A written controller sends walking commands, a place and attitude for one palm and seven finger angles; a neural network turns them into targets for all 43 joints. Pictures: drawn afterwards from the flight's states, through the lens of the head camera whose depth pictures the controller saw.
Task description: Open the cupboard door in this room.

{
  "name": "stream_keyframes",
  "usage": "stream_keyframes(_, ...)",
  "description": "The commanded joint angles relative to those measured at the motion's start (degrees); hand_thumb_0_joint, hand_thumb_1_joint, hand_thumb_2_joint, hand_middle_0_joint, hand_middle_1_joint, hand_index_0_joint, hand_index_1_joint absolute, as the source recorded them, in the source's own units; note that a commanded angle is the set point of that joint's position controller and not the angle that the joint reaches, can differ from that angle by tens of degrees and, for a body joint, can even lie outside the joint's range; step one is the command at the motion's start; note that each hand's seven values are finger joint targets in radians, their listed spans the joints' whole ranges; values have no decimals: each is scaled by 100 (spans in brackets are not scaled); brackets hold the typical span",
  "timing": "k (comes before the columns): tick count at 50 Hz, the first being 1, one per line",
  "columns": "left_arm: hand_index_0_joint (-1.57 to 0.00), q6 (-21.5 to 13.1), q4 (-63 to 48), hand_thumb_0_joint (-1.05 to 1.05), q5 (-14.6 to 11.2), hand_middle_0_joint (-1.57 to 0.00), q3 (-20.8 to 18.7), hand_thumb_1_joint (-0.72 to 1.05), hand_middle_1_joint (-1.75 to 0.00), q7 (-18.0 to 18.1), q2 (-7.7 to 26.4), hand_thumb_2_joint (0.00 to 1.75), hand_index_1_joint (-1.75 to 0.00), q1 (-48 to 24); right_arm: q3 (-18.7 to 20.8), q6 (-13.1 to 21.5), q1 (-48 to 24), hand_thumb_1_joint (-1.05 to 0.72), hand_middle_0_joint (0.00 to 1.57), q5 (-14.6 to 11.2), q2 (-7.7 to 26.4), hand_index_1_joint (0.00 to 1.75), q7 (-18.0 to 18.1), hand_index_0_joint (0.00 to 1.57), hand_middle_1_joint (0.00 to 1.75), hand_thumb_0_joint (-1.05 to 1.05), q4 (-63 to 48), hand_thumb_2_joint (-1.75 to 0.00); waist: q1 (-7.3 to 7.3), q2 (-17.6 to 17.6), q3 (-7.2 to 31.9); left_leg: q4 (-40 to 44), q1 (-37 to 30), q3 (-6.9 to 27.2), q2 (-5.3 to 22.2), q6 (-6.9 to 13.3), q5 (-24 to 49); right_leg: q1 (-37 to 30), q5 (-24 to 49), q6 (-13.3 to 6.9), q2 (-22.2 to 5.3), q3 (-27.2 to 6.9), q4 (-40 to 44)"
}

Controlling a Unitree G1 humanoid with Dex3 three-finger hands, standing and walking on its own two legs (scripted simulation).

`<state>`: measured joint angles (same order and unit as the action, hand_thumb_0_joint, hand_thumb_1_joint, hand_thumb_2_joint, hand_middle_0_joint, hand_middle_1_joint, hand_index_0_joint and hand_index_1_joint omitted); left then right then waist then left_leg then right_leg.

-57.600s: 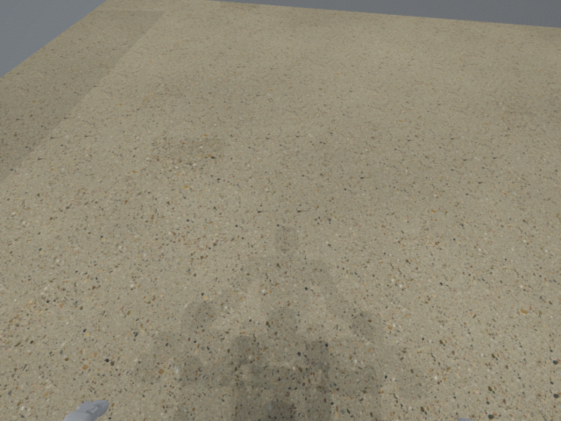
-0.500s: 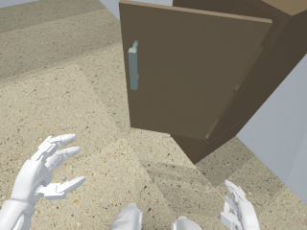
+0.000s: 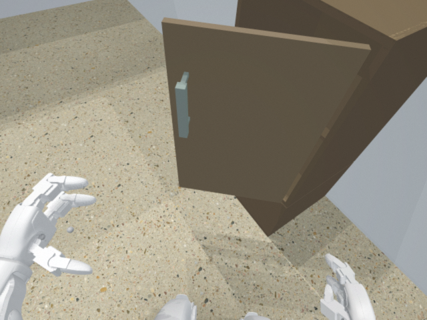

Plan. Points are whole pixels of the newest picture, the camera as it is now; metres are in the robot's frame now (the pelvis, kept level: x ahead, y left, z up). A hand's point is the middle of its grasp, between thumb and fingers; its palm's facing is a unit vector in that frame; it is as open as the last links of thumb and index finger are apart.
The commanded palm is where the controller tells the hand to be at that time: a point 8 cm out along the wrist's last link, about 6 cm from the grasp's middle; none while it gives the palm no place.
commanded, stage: raise the hand with hooked fingers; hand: left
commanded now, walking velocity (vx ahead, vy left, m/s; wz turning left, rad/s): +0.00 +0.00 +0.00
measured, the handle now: (184, 106) +0.54 +0.11 +0.06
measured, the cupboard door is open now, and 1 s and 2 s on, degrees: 47 47 47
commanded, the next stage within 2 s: move the hooked fingers beside the handle in 0.84 s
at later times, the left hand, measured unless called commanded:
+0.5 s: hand (61, 196) +0.29 +0.28 +0.08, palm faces -0.07 -1.00 -0.05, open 14.0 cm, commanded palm +0.26 +0.32 +0.08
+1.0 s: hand (59, 199) +0.29 +0.27 +0.08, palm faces -0.06 -1.00 -0.05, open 14.0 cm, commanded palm +0.27 +0.32 +0.08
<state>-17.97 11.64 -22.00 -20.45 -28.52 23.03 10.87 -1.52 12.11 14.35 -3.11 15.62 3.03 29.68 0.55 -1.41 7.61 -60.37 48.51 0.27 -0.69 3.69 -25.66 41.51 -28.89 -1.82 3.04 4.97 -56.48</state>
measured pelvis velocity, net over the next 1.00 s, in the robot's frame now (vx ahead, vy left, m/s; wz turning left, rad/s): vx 0.00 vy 0.00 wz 0.00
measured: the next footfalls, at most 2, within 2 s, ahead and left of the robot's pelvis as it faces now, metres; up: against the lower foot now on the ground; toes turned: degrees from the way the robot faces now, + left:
none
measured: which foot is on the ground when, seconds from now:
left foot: down 0.00-1.00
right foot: down 0.00-1.00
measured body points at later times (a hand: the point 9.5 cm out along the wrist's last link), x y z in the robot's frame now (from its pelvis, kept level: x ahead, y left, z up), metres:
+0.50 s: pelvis +0.00 +0.01 +0.02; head +0.06 +0.02 +0.46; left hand +0.29 +0.33 +0.08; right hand +0.14 -0.25 -0.06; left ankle +0.04 +0.07 -0.67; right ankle -0.01 -0.11 -0.67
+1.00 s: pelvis +0.00 +0.00 +0.02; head +0.05 +0.02 +0.46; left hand +0.28 +0.33 +0.09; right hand +0.16 -0.25 -0.06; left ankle +0.04 +0.07 -0.67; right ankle -0.01 -0.11 -0.67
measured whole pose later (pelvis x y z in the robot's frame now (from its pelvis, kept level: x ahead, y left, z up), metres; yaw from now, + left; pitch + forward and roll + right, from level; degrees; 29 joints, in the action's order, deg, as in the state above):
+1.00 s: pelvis +0.00 +0.00 +0.02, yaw +0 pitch +12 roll -3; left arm -16.8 24.7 -21.4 -23.4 -32.7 26.1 -1.5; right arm -2.2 10.2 16.1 -3.3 16.2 3.4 30.3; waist 0.9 -1.5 6.6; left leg -54.3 43.6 -0.7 -1.4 4.1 -22.9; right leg 37.3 -26.3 -1.4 2.4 3.8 -51.3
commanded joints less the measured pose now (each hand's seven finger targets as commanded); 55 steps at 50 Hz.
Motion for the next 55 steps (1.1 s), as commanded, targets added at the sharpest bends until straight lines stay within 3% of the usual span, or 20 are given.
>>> stream_keyframes(1, -30, -271, -945, 0, -130, -30, -611, -50, -120, -96, 1315, 30, -120, -981, 326, 267, -8, -90, 20, -9, 902, 30, 113, 20, 30, 0, -773, -90, 21, -600, 1274, 1103, -1856, 497, 163, -235, 1462, -128, 1131, -49, -27, -217, 871)
stream_keyframes(5, -30, -185, -489, 0, -155, -30, -809, -50, -120, -137, 1548, 30, -120, -1266, 311, 236, -4, -90, 20, -7, 937, 30, 146, 20, 30, 0, -752, -90, 6, -394, 1072, 1184, -1713, 495, 146, -210, 1229, -190, 990, -57, -31, -257, 1002)
stream_keyframes(11, -30, -170, -247, 0, -142, -30, -811, -50, -120, -276, 1646, 30, -120, -1761, 295, 211, 57, -90, 20, -25, 950, 30, 151, 20, 30, 0, -710, -90, 20, -494, 1276, 1281, -1961, 458, 140, -195, 1398, -328, 1119, -55, -51, -278, 1092)
stream_keyframes(13, -30, -158, -104, 0, -124, -30, -780, -50, -120, -320, 1665, 30, -120, -1952, 302, 198, 71, -90, 20, -34, 958, 30, 161, 20, 30, 0, -702, -90, 46, -491, 1145, 1365, -2015, 505, 162, -213, 1309, -228, 1028, -51, -52, -241, 1116)
stream_keyframes(15, -30, -159, -38, 0, -127, -30, -908, -50, -120, -345, 1884, 30, -120, -2193, 305, 200, 100, -90, 20, -19, 994, 30, 176, 20, 30, 0, -640, -90, 48, -491, 1179, 1355, -2028, 495, 151, -196, 1335, -317, 1069, -74, -59, -287, 1162)
stream_keyframes(18, -30, -125, 237, 0, -148, -30, -905, -50, -120, -415, 1807, 30, -120, -2165, 310, 180, 141, -90, 20, -28, 980, 30, 178, 20, 30, 0, -646, -90, 25, -387, 1234, 1415, -2097, 486, 149, -189, 1413, -349, 1137, -46, -67, -262, 1200)
stream_keyframes(19, -30, -112, 255, 0, -136, -30, -812, -50, -120, -445, 1731, 30, -120, -2109, 315, 179, 131, -90, 20, -41, 984, 30, 174, 20, 30, 0, -659, -90, 22, -505, 1176, 1432, -2112, 474, 150, -198, 1441, -319, 1151, -53, -75, -254, 1205)
stream_keyframes(20, -30, -89, 305, 0, -132, -30, -877, -50, -120, -463, 1816, 30, -120, -2096, 327, 185, 168, -90, 20, -20, 999, 30, 161, 20, 30, 0, -655, -90, 2, -389, 1217, 1406, -2081, 473, 140, -187, 1524, -416, 1242, -72, -68, -278, 1204)
stream_keyframes(24, -30, -132, 130, 0, -141, -30, -866, -50, -120, -442, 1763, 30, -120, -2007, 360, 175, 166, -90, 20, -29, 988, 30, 109, 20, 30, 0, -722, -90, -11, -497, 1294, 1444, -2292, 509, 168, -232, 1757, -297, 1336, -47, -64, -209, 1157)
stream_keyframes(25, -30, -140, 150, 0, -117, -30, -962, -50, -120, -397, 1901, 30, -120, -2045, 368, 173, 198, -90, 20, -5, 1019, 30, 110, 20, 30, 0, -682, -90, -16, -440, 1231, 1420, -2237, 504, 169, -225, 1751, -315, 1342, -70, -56, -234, 1163)
stream_keyframes(29, -30, -228, 78, 0, -138, -30, -952, -50, -120, -329, 1797, 30, -120, -2050, 365, 143, 180, -90, 20, -5, 991, 30, 98, 20, 30, 0, -720, -90, 4, -525, 1239, 1472, -2314, 538, 180, -258, 1687, -225, 1257, -46, -63, -198, 1145)
stream_keyframes(30, -30, -257, 13, 0, -112, -30, -1003, -50, -120, -306, 1936, 30, -120, -2191, 368, 143, 204, -90, 20, 3, 1021, 30, 101, 20, 30, 0, -673, -90, 4, -529, 1255, 1452, -2313, 541, 177, -264, 1740, -295, 1296, -75, -61, -223, 1137)
stream_keyframes(33, -30, -305, -50, 0, -102, -30, -943, -50, -120, -332, 1827, 30, -120, -2119, 373, 132, 206, -90, 20, -3, 992, 30, 103, 20, 30, 0, -698, -90, 13, -606, 1446, 1436, -2484, 541, 186, -268, 1925, -275, 1384, -47, -63, -216, 1118)
stream_keyframes(36, -30, -272, 78, 0, -77, -30, -864, -50, -120, -365, 1778, 30, -120, -2130, 355, 107, 228, -90, 20, -1, 995, 30, 109, 20, 30, 0, -663, -90, 74, -555, 1326, 1439, -2448, 532, 189, -252, 1863, -229, 1352, -38, -52, -216, 1152)
stream_keyframes(47, -30, -243, 140, 0, -120, -30, -867, -50, -120, -434, 1779, 30, -120, -2245, 337, 95, 133, -90, 20, -14, 988, 30, 142, 20, 30, 0, -706, -90, 56, -476, 1277, 1465, -2356, 551, 166, -239, 1605, -245, 1260, -46, -65, -230, 1182)
stream_keyframes(50, -30, -229, 310, 0, -98, -30, -794, -50, -120, -411, 1790, 30, -120, -2683, 324, 86, 161, -90, 20, -1, 1017, 30, 167, 20, 30, 0, -605, -90, 133, -325, 1133, 1390, -2123, 507, 145, -204, 1371, -224, 1170, -46, -75, -282, 1195)
stream_keyframes(51, -30, -236, 414, 0, -60, -30, -661, -50, -120, -421, 1684, 30, -120, -2892, 310, 70, 177, -90, 20, -8, 1010, 30, 186, 20, 30, 0, -572, -90, 207, -373, 1112, 1398, -2154, 504, 154, -198, 1276, -122, 1094, -31, -70, -272, 1190)
stream_keyframes(53, -30, -259, 443, 0, -31, -30, -636, -50, -120, -405, 1685, 30, -120, -3002, 318, 70, 175, -90, 20, -13, 1009, 30, 201, 20, 30, 0, -575, -90, 160, -511, 1208, 1409, -2194, 527, 149, -205, 1210, -81, 1021, -37, -94, -291, 1174)
stream_keyframes(54, -30, -280, 383, 0, 12, -30, -530, -50, -120, -392, 1671, 30, -120, -3257, 309, 66, 177, -90, 20, -17, 1013, 30, 211, 20, 30, 0, -545, -90, 212, -613, 1263, 1404, -2282, 545, 159, -205, 1161, -12, 982, -38, -106, -293, 1161)
stream_keyframes(55, -30, -279, 407, 0, 66, -30, -498, -50, -120, -358, 1731, 30, -120, -3497, 315, 56, 204, -90, 20, -1, 1028, 30, 220, 20, 30, 0, -480, -90, 253, -515, 1232, 1365, -2261, 554, 166, -193, 1174, -22, 1000, -55, -102, -323, 1160)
